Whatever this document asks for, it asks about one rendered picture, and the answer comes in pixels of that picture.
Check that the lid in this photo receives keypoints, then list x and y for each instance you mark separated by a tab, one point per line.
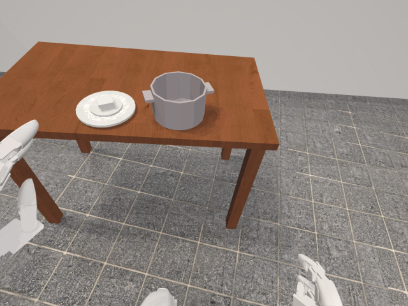
89	113

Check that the table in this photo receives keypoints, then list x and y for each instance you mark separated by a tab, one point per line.
50	80

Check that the left robot thigh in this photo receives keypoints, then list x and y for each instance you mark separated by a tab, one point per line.
159	298

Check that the pot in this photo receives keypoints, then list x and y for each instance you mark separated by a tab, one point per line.
178	99

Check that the knob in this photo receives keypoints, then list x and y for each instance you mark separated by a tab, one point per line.
104	101

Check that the left robot hand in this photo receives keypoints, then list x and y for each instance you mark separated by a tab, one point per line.
17	232

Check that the right robot hand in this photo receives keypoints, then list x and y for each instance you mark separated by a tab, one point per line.
323	293

